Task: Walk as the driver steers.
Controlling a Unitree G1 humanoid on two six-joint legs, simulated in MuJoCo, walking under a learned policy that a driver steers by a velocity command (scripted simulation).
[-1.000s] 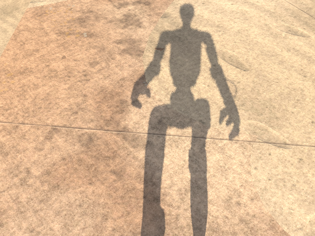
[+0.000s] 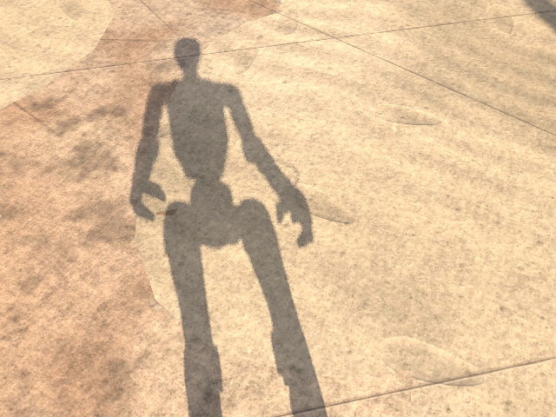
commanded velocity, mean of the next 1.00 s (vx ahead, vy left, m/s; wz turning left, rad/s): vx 0.02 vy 0.00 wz -0.01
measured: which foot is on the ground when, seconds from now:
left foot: down 0.00-1.00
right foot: down 0.00-1.00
